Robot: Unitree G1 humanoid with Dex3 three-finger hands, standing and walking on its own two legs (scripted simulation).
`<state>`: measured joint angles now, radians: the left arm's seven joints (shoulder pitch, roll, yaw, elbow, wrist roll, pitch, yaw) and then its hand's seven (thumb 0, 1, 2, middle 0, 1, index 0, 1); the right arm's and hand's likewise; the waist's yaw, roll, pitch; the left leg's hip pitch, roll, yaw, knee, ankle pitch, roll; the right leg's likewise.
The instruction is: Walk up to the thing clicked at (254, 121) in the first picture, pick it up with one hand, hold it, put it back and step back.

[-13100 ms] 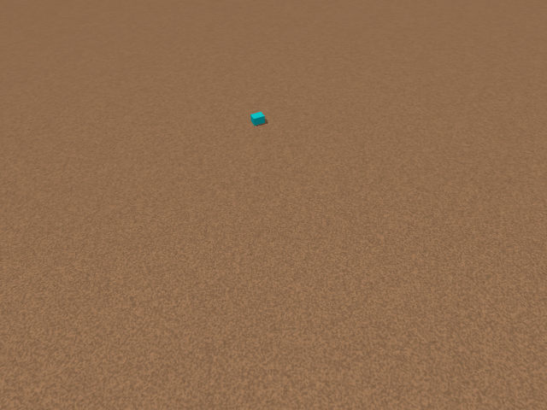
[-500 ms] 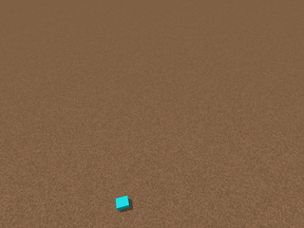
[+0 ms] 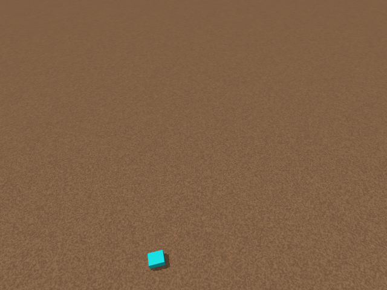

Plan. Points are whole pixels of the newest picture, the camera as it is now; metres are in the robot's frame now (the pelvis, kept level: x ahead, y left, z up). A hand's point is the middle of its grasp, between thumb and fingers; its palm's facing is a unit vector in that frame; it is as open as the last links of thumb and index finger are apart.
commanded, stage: stand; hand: left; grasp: from above
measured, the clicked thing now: (156, 259) +0.40 +0.23 -0.76
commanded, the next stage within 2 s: rise first in 0.22 s
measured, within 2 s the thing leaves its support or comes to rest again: neither
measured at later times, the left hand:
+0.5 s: hand out of the picture +0.13 +0.25 -0.17, palm faces +0.02 -0.94 -0.33, open 8.1 cm
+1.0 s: hand out of the picture +0.11 +0.26 -0.22, palm faces -0.13 -0.88 -0.46, open 13.3 cm
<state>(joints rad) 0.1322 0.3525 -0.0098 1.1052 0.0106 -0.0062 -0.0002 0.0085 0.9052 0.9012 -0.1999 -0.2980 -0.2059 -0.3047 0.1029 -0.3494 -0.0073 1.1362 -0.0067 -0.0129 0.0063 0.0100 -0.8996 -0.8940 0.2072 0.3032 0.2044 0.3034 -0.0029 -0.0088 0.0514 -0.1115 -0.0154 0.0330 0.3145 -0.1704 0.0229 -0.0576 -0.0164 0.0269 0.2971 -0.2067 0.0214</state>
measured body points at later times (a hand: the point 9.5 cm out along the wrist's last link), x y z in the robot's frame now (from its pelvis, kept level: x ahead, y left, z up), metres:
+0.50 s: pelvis -0.02 +0.00 -0.01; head +0.04 +0.01 +0.43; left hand +0.13 +0.30 -0.14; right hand +0.09 -0.28 -0.13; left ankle +0.00 +0.10 -0.75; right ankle -0.03 -0.13 -0.75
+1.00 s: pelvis -0.02 +0.00 -0.08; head +0.07 +0.01 +0.36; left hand +0.12 +0.30 -0.19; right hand +0.15 -0.26 -0.17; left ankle +0.00 +0.10 -0.75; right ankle -0.03 -0.13 -0.75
